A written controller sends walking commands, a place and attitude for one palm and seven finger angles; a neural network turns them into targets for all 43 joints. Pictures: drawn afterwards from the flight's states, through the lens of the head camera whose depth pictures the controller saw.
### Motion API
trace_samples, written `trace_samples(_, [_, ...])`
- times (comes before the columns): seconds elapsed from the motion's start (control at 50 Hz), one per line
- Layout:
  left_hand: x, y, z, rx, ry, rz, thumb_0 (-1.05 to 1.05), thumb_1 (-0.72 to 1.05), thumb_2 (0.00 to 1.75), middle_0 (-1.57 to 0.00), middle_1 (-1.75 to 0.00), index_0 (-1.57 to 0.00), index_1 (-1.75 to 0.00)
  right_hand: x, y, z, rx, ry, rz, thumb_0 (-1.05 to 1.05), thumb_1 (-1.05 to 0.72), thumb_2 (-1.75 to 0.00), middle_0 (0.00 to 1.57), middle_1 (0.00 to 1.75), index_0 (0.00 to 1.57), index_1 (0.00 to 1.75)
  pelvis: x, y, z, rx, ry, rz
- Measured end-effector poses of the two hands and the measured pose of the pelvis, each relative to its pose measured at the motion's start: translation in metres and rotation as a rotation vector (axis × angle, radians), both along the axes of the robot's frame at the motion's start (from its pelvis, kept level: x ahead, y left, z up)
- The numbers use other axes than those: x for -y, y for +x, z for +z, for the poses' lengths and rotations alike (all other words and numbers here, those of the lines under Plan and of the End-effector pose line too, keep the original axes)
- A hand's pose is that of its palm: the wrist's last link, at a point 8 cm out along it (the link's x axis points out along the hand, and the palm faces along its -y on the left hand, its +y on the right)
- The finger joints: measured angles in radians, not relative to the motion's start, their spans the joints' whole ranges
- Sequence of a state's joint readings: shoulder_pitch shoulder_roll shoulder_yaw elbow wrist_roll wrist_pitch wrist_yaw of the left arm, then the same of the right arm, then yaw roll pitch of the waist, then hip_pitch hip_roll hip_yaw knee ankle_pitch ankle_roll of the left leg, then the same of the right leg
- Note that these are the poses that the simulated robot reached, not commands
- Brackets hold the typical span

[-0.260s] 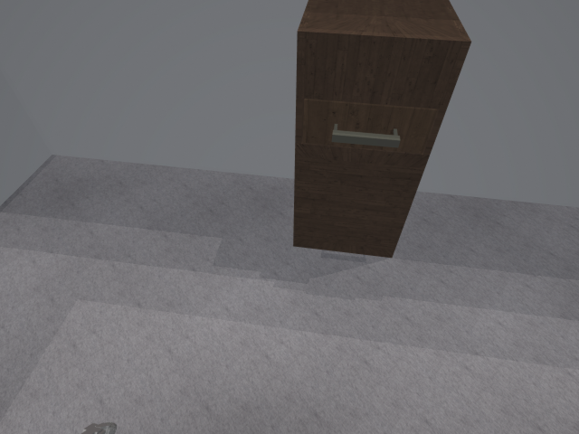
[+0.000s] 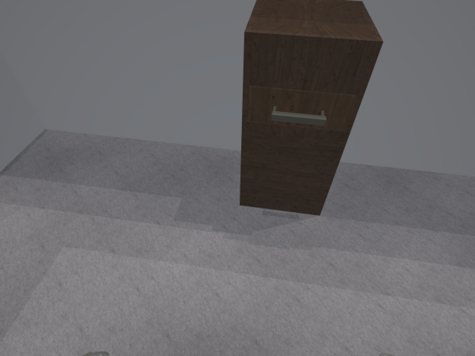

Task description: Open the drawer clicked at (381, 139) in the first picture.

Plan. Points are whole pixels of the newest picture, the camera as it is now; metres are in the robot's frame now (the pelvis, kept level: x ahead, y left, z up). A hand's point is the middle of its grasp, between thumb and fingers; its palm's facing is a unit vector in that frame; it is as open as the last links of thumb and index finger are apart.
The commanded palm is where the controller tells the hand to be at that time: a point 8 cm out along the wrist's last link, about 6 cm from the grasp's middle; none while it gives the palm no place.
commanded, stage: stand and wait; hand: left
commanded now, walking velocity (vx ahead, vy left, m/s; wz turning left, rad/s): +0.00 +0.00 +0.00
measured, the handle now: (298, 114) +0.97 -0.16 -0.13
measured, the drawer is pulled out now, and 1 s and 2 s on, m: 0.00 0.00 0.00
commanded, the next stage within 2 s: look at it before walking up in 0.56 s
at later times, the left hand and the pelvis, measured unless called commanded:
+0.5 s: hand out of the picture +0.05 +0.24 -0.15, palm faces -0.02 -0.94 -0.34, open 7.3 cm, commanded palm none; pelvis -0.01 -0.01 +0.00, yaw +0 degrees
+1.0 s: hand out of the picture +0.06 +0.24 -0.15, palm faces -0.03 -0.94 -0.33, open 7.3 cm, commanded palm none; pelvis -0.01 -0.01 +0.00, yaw +0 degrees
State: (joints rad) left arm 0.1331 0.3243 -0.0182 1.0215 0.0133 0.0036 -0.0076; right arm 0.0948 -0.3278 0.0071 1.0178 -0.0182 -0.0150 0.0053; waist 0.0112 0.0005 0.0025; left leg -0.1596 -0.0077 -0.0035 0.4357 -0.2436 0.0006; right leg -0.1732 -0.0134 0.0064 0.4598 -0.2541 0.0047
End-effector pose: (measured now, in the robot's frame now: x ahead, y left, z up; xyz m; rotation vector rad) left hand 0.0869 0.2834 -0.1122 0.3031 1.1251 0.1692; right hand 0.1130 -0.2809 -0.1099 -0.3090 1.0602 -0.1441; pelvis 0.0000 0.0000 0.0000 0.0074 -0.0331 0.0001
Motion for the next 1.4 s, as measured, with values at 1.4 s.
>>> trace_samples(1.4, [-0.003, -0.024, -0.003, -0.106, 0.018, 0.024, 0.01, 0.91, 0.89, -0.2, -0.3, -0.21, -0.3, 0.015, -0.035, -0.006, -0.119, -0.019, -0.059, 0.01, -0.9, -0.9, 0.2, 0.3, 0.2, 0.29, 0.005, -0.002, 0.004, -0.01, -0.005, -0.025])
